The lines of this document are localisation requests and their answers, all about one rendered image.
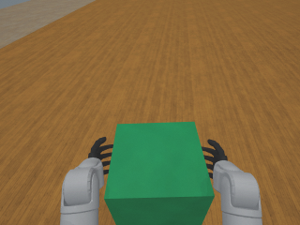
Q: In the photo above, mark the left robot hand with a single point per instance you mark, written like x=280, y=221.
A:
x=97, y=149

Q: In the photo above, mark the carton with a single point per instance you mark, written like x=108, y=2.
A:
x=158, y=175

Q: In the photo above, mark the right robot hand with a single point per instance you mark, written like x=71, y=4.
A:
x=218, y=155

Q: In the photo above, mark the left robot forearm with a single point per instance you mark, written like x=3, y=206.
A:
x=80, y=193

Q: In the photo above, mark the right robot forearm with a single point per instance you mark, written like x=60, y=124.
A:
x=240, y=196

